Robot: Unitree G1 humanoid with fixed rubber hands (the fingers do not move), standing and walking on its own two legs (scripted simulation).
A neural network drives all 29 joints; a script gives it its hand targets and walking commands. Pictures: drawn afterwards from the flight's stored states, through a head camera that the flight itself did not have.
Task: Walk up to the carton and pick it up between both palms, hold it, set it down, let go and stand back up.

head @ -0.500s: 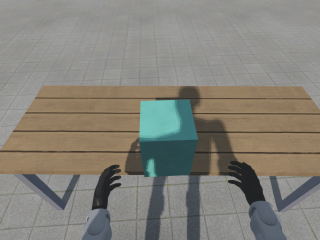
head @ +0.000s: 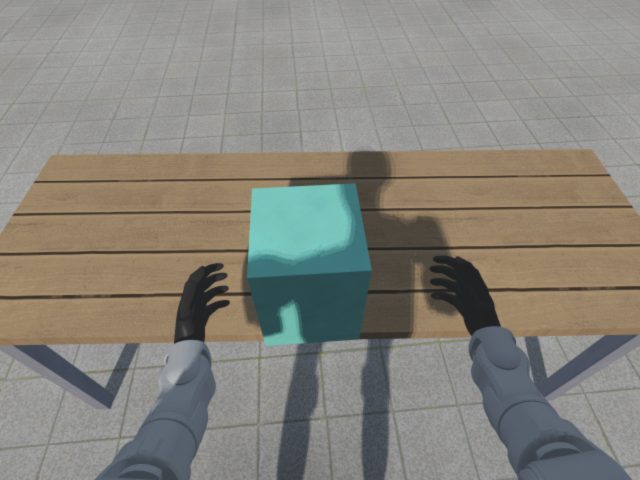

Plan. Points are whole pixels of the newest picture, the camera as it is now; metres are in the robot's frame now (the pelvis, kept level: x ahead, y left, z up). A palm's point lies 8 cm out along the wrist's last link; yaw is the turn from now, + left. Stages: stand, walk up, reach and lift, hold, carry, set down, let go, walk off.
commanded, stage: reach and lift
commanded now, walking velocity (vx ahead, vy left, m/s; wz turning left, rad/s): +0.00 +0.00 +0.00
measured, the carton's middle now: (308, 268) +0.48 +0.03 -0.08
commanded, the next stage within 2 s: none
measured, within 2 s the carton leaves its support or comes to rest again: neither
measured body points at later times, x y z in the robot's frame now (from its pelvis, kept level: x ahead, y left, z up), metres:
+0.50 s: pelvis -0.03 +0.00 +0.00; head +0.02 -0.01 +0.45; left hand +0.39 +0.18 +0.05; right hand +0.41 -0.19 +0.07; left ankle -0.02 +0.13 -0.73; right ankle +0.02 -0.10 -0.73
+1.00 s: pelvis -0.03 +0.00 -0.01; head +0.06 -0.01 +0.43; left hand +0.44 +0.20 +0.07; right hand +0.47 -0.18 +0.09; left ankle -0.02 +0.13 -0.73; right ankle +0.02 -0.10 -0.73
